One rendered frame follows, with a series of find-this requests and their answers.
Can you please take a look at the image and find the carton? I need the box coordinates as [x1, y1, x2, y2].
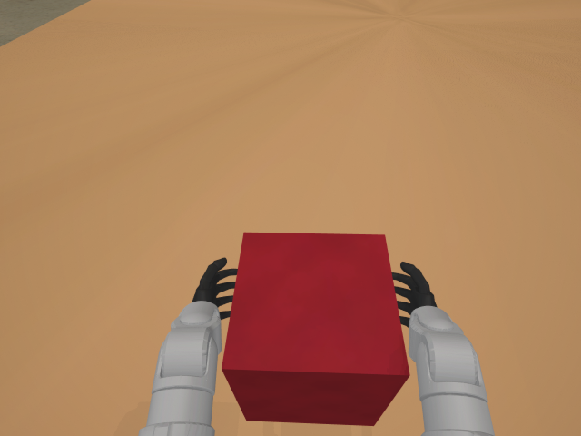
[222, 233, 410, 426]

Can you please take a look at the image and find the right robot hand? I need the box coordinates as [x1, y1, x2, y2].
[392, 262, 437, 327]

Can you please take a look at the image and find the robot left forearm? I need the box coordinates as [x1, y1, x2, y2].
[138, 301, 222, 436]

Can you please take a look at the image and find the robot right forearm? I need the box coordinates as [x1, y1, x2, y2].
[409, 306, 495, 436]

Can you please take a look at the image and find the left robot hand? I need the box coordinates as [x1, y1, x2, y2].
[192, 258, 238, 320]

